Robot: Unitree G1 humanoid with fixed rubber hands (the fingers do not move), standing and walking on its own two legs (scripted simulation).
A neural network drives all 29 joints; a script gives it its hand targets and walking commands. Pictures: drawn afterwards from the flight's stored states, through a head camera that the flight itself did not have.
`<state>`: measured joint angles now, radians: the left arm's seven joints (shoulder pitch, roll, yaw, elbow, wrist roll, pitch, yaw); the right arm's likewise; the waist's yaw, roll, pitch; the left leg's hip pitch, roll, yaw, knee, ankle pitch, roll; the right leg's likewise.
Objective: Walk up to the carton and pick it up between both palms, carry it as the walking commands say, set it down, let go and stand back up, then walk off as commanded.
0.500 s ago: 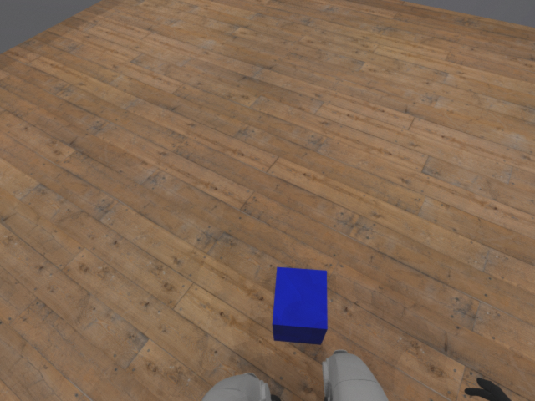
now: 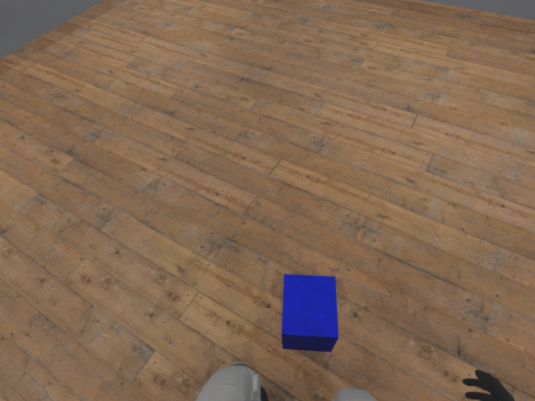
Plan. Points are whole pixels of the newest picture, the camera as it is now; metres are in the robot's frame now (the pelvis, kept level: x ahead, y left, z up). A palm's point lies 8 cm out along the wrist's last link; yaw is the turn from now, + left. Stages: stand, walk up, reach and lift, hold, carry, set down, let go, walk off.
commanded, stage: walk up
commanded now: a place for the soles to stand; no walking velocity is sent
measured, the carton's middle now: (308, 314) +0.41 -0.07 -0.63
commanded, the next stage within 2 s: none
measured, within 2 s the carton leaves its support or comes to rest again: neither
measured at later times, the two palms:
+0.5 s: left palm out of the picture +0.09 +0.29 -0.10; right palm out of the picture +0.07 -0.35 -0.09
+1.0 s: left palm out of the picture +0.10 +0.29 -0.10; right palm out of the picture +0.08 -0.36 -0.09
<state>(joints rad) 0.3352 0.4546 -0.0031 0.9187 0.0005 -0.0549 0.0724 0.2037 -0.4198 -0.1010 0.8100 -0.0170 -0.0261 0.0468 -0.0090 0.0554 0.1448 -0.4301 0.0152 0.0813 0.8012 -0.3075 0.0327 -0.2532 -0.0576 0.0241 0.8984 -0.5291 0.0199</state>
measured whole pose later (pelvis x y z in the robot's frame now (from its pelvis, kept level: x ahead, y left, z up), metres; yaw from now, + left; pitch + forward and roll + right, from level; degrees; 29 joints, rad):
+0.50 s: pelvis -0.01 -0.02 +0.00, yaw -1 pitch -4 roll +1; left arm 0.15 0.42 0.00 0.93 0.00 -0.01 0.03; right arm 0.20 -0.42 -0.08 0.85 -0.02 -0.01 0.00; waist -0.01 -0.02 0.14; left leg -0.40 0.03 0.08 0.78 -0.33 0.03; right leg -0.40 -0.03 0.03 0.82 -0.35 0.01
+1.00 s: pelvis +0.00 -0.02 +0.00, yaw -1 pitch -3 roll +1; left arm 0.13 0.42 0.00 0.94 0.00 0.01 0.01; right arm 0.20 -0.42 -0.08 0.87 -0.02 -0.02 0.00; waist -0.01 -0.02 0.14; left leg -0.40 0.03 0.08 0.78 -0.33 0.01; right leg -0.40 -0.02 0.03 0.82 -0.36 0.01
